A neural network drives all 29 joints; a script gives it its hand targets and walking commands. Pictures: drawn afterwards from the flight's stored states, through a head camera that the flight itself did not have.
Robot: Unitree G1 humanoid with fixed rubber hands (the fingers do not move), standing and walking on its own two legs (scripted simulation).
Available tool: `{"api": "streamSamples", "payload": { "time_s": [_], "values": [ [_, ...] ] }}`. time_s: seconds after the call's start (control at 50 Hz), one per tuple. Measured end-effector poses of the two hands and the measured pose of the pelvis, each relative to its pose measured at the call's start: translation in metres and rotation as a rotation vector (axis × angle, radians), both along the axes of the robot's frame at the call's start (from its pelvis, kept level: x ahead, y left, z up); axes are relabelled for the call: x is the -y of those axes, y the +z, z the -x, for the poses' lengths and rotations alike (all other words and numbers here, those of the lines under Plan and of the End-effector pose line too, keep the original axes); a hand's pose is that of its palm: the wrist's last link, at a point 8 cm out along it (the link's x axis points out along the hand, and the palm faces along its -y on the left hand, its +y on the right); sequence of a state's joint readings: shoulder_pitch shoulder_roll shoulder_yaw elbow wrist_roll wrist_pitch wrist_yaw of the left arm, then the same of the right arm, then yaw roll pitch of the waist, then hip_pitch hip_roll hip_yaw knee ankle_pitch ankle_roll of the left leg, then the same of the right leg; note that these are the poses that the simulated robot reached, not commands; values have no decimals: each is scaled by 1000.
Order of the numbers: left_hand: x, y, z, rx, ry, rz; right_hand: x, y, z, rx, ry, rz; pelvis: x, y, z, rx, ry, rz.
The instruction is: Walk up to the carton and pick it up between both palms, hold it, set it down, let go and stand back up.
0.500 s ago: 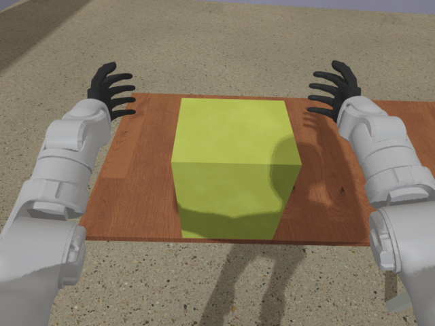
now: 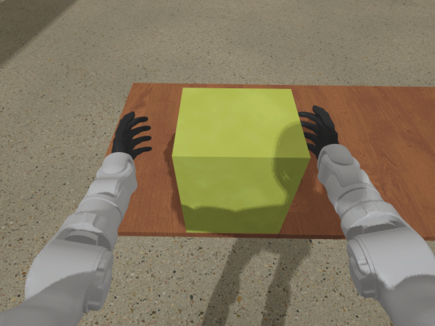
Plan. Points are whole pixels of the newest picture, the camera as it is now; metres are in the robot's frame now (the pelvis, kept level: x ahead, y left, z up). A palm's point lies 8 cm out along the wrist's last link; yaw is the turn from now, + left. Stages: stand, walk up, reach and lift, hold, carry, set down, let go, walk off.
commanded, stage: reach and lift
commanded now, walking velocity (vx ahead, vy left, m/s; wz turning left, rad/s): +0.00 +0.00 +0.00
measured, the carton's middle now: (234, 166) +0.43 +0.00 +0.07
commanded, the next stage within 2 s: none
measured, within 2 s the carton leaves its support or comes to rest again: neither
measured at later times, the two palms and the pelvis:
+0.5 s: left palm (136, 156) +0.42 +0.19 +0.09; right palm (316, 151) +0.45 -0.16 +0.10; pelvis -0.01 +0.00 +0.00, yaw +0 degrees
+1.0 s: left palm (148, 151) +0.43 +0.16 +0.10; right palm (304, 149) +0.45 -0.14 +0.10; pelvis +0.00 +0.00 +0.01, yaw +0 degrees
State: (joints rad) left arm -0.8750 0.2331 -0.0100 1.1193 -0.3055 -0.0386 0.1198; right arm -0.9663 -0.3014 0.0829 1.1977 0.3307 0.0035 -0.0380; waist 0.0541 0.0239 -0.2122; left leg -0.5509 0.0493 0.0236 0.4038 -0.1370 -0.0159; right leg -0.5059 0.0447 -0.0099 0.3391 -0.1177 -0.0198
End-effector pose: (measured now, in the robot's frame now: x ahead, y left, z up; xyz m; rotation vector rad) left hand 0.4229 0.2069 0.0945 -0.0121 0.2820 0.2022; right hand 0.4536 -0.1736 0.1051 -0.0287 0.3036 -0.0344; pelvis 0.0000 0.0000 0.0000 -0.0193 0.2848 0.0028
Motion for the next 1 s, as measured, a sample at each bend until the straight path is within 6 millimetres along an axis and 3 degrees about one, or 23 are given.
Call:
{"api": "streamSamples", "payload": {
  "time_s": [0.18, 0.38, 0.72, 1.0],
  "values": [
    [1, -11, 5, 26, 7, 12, -2, -8, 6, 22, -7, 2, -2, -2, 6, -22, -6, -2],
    [7, -9, 3, 28, 6, 11, -4, -9, 8, 13, -3, -6, -1, -4, 11, -41, -8, -3],
    [53, -7, -5, 44, -37, 4, -36, -6, 3, 56, -21, 4, 3, 1, 6, -27, -4, -13],
    [45, 1, -7, 39, -11, -1, -39, -4, 4, 39, -38, -10, 3, 5, -5, 33, -2, -12]
  ]
}}
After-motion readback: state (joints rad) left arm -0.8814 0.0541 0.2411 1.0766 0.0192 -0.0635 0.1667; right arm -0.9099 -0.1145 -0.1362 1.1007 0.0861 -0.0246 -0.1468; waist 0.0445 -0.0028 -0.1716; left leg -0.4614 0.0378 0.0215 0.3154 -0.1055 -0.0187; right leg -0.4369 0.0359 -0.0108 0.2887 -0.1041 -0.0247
